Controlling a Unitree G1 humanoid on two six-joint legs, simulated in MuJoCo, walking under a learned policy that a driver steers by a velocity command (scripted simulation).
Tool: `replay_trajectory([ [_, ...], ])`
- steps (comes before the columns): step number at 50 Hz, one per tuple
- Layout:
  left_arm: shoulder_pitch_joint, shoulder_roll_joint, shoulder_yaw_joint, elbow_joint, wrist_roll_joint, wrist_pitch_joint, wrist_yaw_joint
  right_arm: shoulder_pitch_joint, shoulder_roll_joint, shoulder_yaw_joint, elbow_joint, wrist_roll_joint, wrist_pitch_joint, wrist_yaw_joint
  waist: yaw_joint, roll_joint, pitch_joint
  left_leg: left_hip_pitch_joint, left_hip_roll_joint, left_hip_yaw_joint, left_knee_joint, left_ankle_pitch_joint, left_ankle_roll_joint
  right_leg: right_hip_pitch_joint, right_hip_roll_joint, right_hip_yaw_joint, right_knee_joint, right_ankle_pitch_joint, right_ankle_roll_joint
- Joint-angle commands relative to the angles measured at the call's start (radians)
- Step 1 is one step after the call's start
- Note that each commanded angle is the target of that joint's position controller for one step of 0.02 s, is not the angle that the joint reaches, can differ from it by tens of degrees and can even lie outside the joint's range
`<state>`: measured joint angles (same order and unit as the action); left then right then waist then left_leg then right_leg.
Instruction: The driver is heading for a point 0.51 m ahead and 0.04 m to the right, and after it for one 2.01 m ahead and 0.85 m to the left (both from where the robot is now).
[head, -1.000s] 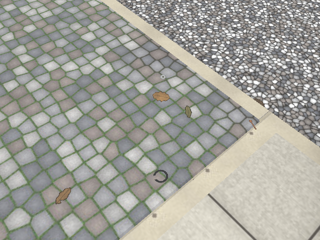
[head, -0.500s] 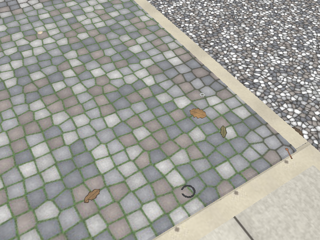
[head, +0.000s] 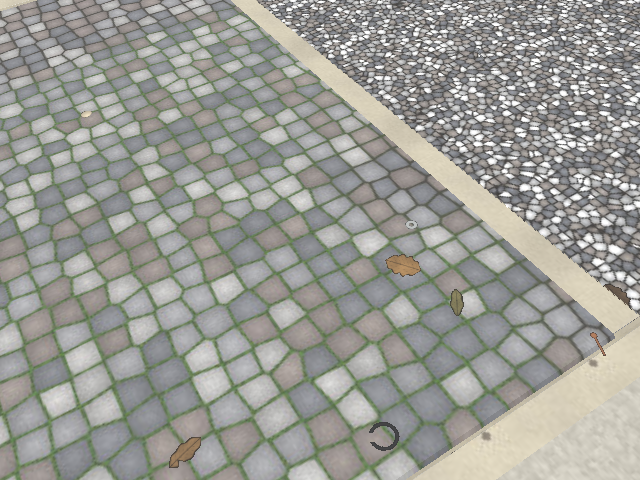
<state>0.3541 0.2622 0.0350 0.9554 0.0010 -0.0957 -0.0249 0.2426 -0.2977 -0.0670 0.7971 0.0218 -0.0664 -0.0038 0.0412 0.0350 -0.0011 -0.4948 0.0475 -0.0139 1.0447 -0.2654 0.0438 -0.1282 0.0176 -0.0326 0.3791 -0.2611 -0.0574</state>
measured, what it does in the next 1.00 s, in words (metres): walks ahead: left foot, then right foot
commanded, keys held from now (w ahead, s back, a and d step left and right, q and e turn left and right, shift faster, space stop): w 0.46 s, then w+e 0.06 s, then w+q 0.48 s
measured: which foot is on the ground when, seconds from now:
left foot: up 0.00-0.32, down 0.34-0.86, up 0.88-1.00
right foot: down 0.00-0.36, up 0.38-0.82, down 0.84-1.00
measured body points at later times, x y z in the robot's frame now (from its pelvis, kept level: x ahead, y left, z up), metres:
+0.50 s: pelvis +0.28 +0.05 -0.01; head +0.31 +0.05 +0.44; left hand +0.34 +0.33 -0.14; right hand +0.40 -0.22 -0.12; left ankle +0.33 +0.14 -0.75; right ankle +0.21 -0.10 -0.66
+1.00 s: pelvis +0.56 -0.01 -0.01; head +0.59 -0.02 +0.44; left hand +0.65 +0.27 -0.11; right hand +0.67 -0.28 -0.14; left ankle +0.48 +0.13 -0.66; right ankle +0.62 -0.11 -0.75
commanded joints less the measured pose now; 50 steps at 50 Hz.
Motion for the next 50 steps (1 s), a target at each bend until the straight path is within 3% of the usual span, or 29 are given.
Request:
replay_trajectory([
  [1, 0.015, 0.145, 0.021, -0.047, 0.0, -0.01, 0.01, -0.098, -0.058, -0.016, -0.086, -0.011, -0.017, 0.01, 0.01, -0.122, 0.075, -0.278, 0.062, -0.02, -0.068, 0.14, -0.022, 0.145, -0.236, 0.263, -0.257, 0.114, -0.121],
  [3, 0.034, 0.153, 0.021, -0.041, -0.001, -0.003, 0.02, -0.152, -0.037, -0.008, -0.107, -0.011, -0.016, 0.012, 0.017, -0.104, 0.079, -0.278, 0.056, -0.003, -0.175, 0.199, -0.046, 0.142, -0.223, 0.201, -0.261, 0.249, -0.122],
  [6, 0.059, 0.159, 0.02, -0.037, -0.003, 0.005, 0.031, -0.253, -0.009, 0.007, -0.139, -0.004, -0.023, 0.024, 0.044, -0.111, 0.099, -0.202, 0.031, 0.031, -0.361, 0.32, -0.059, 0.095, -0.197, 0.126, -0.282, 0.286, -0.111],
  [11, 0.126, 0.162, 0.025, -0.012, -0.015, 0.021, 0.034, -0.379, -0.013, 0.017, -0.185, 0.006, -0.036, 0.054, 0.061, -0.107, 0.148, -0.174, 0.0, 0.04, -0.515, 0.343, -0.028, 0.171, -0.249, 0.108, -0.262, 0.335, -0.121],
  [14, 0.11, 0.187, 0.038, -0.017, -0.016, 0.032, 0.038, -0.343, -0.056, 0.004, -0.186, 0.003, -0.042, 0.063, 0.002, -0.133, 0.093, -0.081, -0.036, 0.052, -0.55, 0.253, 0.022, 0.264, -0.279, 0.097, -0.149, 0.642, -0.097],
  [15, 0.102, 0.203, 0.044, -0.02, -0.013, 0.037, 0.04, -0.274, -0.085, -0.009, -0.169, 0.001, -0.04, 0.058, -0.041, -0.157, 0.031, 0.021, -0.068, 0.072, -0.541, 0.215, 0.044, 0.283, -0.275, 0.088, -0.057, 0.84, -0.088],
  [16, 0.085, 0.201, 0.044, -0.027, -0.008, 0.047, 0.042, -0.118, -0.125, -0.031, -0.124, 0.002, -0.037, 0.049, -0.126, -0.158, -0.071, 0.223, -0.096, 0.097, -0.559, 0.228, 0.077, 0.254, -0.241, 0.056, 0.123, 0.97, -0.066],
  [17, 0.078, 0.182, 0.033, -0.046, 0.002, 0.048, 0.045, 0.067, -0.166, -0.047, -0.077, -0.005, -0.03, 0.035, -0.204, -0.138, -0.201, 0.549, 0.0, -0.003, -0.507, 0.237, 0.126, 0.056, -0.211, 0.05, 0.366, 0.817, -0.04],
  [18, 0.205, 0.043, -0.005, -0.071, 0.006, 0.03, 0.032, 0.182, -0.263, -0.07, -0.048, -0.029, -0.026, 0.031, -0.15, 0.115, -0.383, 0.975, 0.286, -0.49, -0.531, 0.037, 0.295, -0.374, -0.03, 0.028, 0.792, 0.227, 0.029],
  [19, 0.186, 0.072, -0.002, -0.049, -0.015, 0.001, 0.024, 0.19, -0.176, -0.045, -0.034, -0.019, -0.023, 0.033, -0.166, 0.168, -0.452, 0.984, 0.354, -0.765, -0.716, -0.094, 0.319, -0.503, 0.033, 0.173, 0.946, -0.292, 0.024],
  [20, 0.059, 0.168, 0.027, -0.098, -0.047, -0.016, 0.019, 0.102, -0.133, -0.028, -0.036, -0.01, -0.023, 0.03, -0.156, 0.127, -0.243, 0.826, 0.308, -0.616, -0.755, -0.131, 0.255, -0.597, -0.032, 0.171, 0.992, -0.251, 0.01],
  [21, -0.017, 0.17, 0.028, -0.123, -0.053, -0.024, 0.021, 0.021, -0.108, -0.02, -0.045, -0.009, -0.024, 0.029, -0.124, 0.053, -0.122, 0.649, 0.27, -0.471, -0.787, -0.058, 0.224, -0.589, -0.086, 0.135, 0.948, -0.156, 0.002],
  [22, -0.047, 0.154, 0.03, -0.127, -0.039, -0.023, 0.026, -0.033, -0.082, -0.012, -0.046, -0.017, -0.029, 0.034, -0.087, -0.007, -0.045, 0.499, 0.228, -0.368, -0.823, 0.044, 0.208, -0.553, -0.123, 0.115, 0.88, -0.088, 0.008],
  [23, -0.025, 0.142, 0.035, -0.121, -0.027, -0.012, 0.03, -0.066, -0.059, -0.006, -0.047, -0.029, -0.037, 0.036, -0.046, 0.019, -0.024, 0.405, 0.189, -0.292, -0.852, 0.113, 0.193, -0.486, -0.156, 0.122, 0.832, -0.041, 0.011],
  [25, 0.031, 0.091, 0.027, -0.102, -0.027, 0.019, 0.03, -0.086, -0.052, -0.007, -0.032, -0.028, -0.051, 0.04, -0.009, 0.039, -0.017, 0.308, 0.171, -0.202, -0.909, 0.153, 0.199, -0.415, -0.177, 0.119, 0.791, -0.016, 0.029],
  [27, -0.018, 0.089, 0.028, -0.127, -0.018, 0.035, 0.036, -0.067, -0.074, -0.012, -0.004, -0.026, -0.062, 0.038, -0.006, 0.031, 0.029, 0.247, 0.164, -0.146, -0.947, 0.194, 0.208, -0.449, -0.192, 0.112, 0.724, 0.032, 0.05],
  [30, -0.153, 0.09, 0.027, -0.186, 0.004, 0.024, 0.036, -0.011, -0.106, -0.017, 0.024, -0.017, -0.053, 0.021, -0.034, 0.005, 0.065, 0.267, 0.135, -0.115, -0.958, 0.242, 0.208, -0.524, -0.189, 0.094, 0.52, 0.203, 0.078],
  [34, -0.318, 0.064, 0.013, -0.231, -0.004, 0.001, 0.018, 0.077, -0.147, -0.026, 0.052, -0.002, -0.035, 0.005, -0.096, -0.011, 0.074, 0.296, 0.109, -0.084, -0.929, 0.243, 0.172, -0.445, -0.116, 0.053, 0.237, 0.376, 0.094],
  [38, -0.379, 0.104, 0.021, -0.266, -0.014, -0.012, -0.002, 0.128, -0.153, -0.03, 0.075, 0.009, -0.013, -0.005, -0.094, 0.019, 0.063, 0.415, 0.166, -0.16, -0.827, 0.208, 0.147, -0.416, -0.091, 0.093, 0.118, 0.321, 0.078],
  [40, -0.331, 0.136, 0.032, -0.26, -0.016, -0.021, -0.004, 0.12, -0.163, -0.036, 0.075, 0.005, 0.0, -0.01, -0.057, 0.049, 0.036, 0.444, 0.183, -0.195, -0.755, 0.253, 0.127, -0.33, -0.077, 0.085, 0.099, 0.232, 0.056],
  [41, -0.24, 0.161, 0.047, -0.237, -0.015, -0.025, 0.0, 0.11, -0.153, -0.032, 0.073, 0.002, 0.004, -0.01, -0.005, 0.048, -0.012, 0.431, 0.152, -0.178, -0.655, 0.341, 0.106, -0.2, -0.062, 0.064, 0.071, 0.201, 0.032],
  [42, -0.088, 0.212, 0.07, -0.205, -0.006, -0.028, 0.008, 0.113, -0.108, -0.015, 0.062, -0.011, 0.005, -0.007, 0.061, 0.022, -0.134, 0.348, 0.087, -0.139, -0.445, 0.329, 0.074, 0.041, -0.112, 0.095, 0.104, 0.207, -0.012],
  [43, 0.042, 0.307, 0.094, -0.194, 0.018, -0.023, 0.017, 0.186, -0.01, 0.013, 0.025, -0.017, -0.005, -0.004, 0.066, -0.172, -0.316, 0.033, -0.045, -0.046, -0.072, 0.058, 0.008, 0.428, -0.356, 0.398, 0.113, 0.127, -0.119],
  [44, 0.074, 0.284, 0.09, -0.183, 0.013, -0.012, 0.011, 0.23, 0.001, 0.021, 0.014, 0.006, -0.02, -0.002, 0.052, -0.379, -0.413, -0.177, -0.097, -0.084, 0.154, -0.335, -0.012, 0.535, -0.464, 0.752, -0.041, -0.067, -0.2],
  [45, 0.019, 0.193, 0.063, -0.196, 0.008, -0.01, 0.011, 0.174, -0.11, -0.008, 0.017, 0.03, -0.022, -0.004, 0.06, -0.25, -0.275, -0.262, -0.038, -0.138, 0.254, -0.288, -0.006, 0.433, -0.431, 0.663, -0.074, -0.163, -0.16],
  [46, -0.039, 0.151, 0.051, -0.204, 0.004, -0.008, 0.014, 0.102, -0.129, -0.016, 0.0, 0.031, -0.019, -0.006, 0.049, -0.183, -0.164, -0.279, 0.006, -0.107, 0.257, -0.203, -0.003, 0.305, -0.399, 0.511, -0.086, -0.124, -0.126],
  [47, -0.099, 0.126, 0.043, -0.202, 0.006, -0.008, 0.012, 0.073, -0.116, -0.017, -0.004, 0.02, -0.013, -0.009, 0.021, -0.134, -0.088, -0.245, 0.041, -0.095, 0.214, -0.128, -0.008, 0.176, -0.356, 0.403, -0.119, -0.033, -0.113],
  [48, -0.139, 0.101, 0.037, -0.2, 0.01, -0.011, 0.012, 0.07, -0.103, -0.024, -0.004, 0.011, -0.002, -0.009, -0.008, -0.15, -0.043, -0.204, 0.071, -0.101, 0.165, -0.075, -0.011, 0.089, -0.324, 0.316, -0.152, 0.033, -0.103],
  [50, -0.173, 0.097, 0.042, -0.191, 0.013, -0.021, 0.013, 0.082, -0.06, -0.021, -0.008, 0.014, 0.023, -0.003, -0.037, -0.157, -0.009, -0.138, 0.094, -0.087, 0.135, -0.024, -0.02, -0.004, -0.299, 0.203, -0.21, 0.119, -0.108],
])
